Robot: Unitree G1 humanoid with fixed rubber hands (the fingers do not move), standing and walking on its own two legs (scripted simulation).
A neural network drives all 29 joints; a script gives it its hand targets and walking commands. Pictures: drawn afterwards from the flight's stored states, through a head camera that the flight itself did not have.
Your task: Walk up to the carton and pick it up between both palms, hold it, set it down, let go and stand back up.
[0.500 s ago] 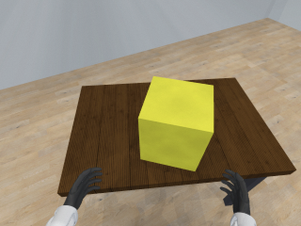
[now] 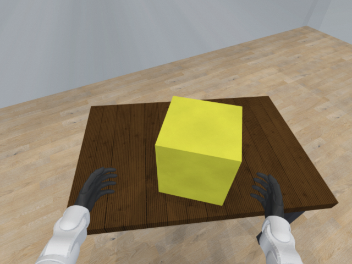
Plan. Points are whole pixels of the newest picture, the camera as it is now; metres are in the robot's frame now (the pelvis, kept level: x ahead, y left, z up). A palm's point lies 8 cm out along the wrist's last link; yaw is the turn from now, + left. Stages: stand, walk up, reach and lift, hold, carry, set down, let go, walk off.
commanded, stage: reach and lift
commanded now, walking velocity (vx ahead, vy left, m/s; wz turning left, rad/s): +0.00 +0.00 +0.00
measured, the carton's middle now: (198, 151) +0.44 -0.08 -0.06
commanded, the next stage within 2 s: none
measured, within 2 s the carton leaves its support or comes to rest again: neither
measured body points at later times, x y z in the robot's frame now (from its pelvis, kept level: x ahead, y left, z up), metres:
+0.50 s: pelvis +0.00 -0.04 +0.00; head +0.03 -0.02 +0.45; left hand +0.37 +0.17 +0.02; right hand +0.30 -0.25 +0.01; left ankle -0.03 +0.06 -0.74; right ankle +0.02 -0.16 -0.74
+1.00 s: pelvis -0.01 -0.03 +0.00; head +0.03 -0.01 +0.45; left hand +0.43 +0.14 +0.05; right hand +0.33 -0.26 +0.04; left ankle -0.03 +0.06 -0.74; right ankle +0.02 -0.16 -0.74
